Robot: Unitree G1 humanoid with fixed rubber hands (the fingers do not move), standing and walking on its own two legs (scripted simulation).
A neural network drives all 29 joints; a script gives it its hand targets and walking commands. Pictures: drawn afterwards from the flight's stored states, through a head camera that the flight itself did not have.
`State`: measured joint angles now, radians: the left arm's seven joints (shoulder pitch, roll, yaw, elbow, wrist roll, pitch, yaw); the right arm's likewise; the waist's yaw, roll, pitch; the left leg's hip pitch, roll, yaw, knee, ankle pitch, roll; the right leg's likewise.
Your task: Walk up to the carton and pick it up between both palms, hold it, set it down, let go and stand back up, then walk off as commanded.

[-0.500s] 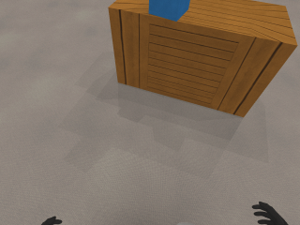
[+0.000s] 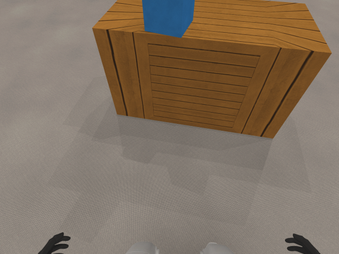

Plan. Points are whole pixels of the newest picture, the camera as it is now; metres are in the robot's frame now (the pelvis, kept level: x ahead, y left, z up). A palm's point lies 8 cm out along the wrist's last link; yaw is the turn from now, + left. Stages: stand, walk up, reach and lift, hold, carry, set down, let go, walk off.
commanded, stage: walk up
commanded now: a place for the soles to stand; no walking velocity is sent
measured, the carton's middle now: out of the picture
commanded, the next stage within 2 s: none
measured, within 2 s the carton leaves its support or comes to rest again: neither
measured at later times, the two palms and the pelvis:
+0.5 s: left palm (53, 176) +0.32 +0.36 -0.08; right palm out of the picture +0.10 -0.23 -0.05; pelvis +0.14 +0.09 +0.01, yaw -7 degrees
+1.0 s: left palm (45, 140) +0.43 +0.42 -0.07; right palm (247, 205) +0.25 -0.18 -0.07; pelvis +0.25 +0.15 +0.00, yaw -10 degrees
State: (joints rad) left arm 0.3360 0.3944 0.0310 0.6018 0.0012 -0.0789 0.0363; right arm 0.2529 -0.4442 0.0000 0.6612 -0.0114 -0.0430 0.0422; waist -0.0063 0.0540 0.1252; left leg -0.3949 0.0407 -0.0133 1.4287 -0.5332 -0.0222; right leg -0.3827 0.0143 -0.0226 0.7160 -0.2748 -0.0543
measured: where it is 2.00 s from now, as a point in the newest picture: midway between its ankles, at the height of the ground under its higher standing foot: (150, 208)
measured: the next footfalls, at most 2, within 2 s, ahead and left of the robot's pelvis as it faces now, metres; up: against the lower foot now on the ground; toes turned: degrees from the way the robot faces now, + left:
left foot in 0.14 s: +0.13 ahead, +0.20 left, +0.00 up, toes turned +0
right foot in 0.56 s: +0.28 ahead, -0.06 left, +0.00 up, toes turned -7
